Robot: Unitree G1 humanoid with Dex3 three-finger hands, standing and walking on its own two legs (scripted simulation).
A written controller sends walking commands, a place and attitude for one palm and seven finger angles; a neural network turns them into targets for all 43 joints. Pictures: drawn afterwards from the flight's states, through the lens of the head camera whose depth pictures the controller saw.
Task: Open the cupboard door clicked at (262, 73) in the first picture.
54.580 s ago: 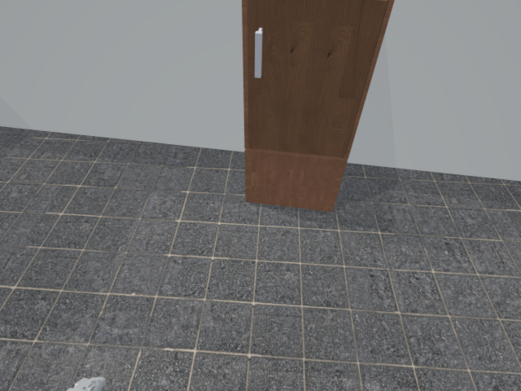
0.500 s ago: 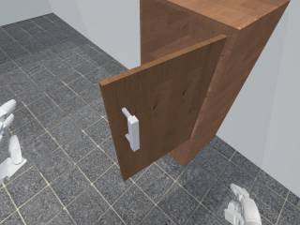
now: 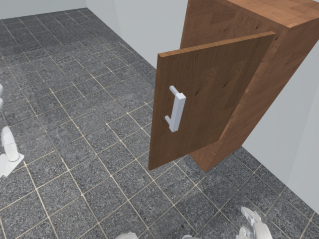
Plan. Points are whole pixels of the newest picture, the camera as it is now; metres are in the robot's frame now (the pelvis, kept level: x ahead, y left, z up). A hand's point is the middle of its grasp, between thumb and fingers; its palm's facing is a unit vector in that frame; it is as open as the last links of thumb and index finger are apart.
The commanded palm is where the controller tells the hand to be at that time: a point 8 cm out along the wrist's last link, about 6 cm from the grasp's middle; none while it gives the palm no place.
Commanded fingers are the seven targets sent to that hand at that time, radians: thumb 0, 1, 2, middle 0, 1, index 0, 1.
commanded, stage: step back with the hand held close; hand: left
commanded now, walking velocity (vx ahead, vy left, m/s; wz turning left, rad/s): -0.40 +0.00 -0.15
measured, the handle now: (173, 109) +0.47 +0.00 +0.06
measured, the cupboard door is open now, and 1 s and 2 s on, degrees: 82 82 82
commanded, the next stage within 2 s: stop stepping back and stand still in 0.14 s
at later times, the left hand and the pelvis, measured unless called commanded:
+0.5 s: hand (0, 235) +0.09 +0.21 +0.20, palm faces +0.23 -0.80 -0.56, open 7.4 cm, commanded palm +0.06 +0.26 +0.20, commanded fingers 0.00 0.90 0.90 -0.20 -0.30 -0.20 -0.30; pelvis -0.12 -0.01 +0.01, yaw -8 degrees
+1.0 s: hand out of the picture +0.01 +0.21 +0.20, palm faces +0.39 -0.78 -0.50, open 7.4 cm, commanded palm -0.02 +0.24 +0.20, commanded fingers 0.00 0.90 0.90 -0.20 -0.30 -0.20 -0.30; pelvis -0.20 -0.03 +0.03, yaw -8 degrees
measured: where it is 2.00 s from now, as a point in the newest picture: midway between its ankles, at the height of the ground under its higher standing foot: outside the picture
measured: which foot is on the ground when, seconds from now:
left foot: down 0.00-0.40, up 0.42-0.56, down 0.58-0.82, up 0.84-1.00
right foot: up 0.00-0.40, down 0.42-0.60, up 0.62-0.76, down 0.78-1.00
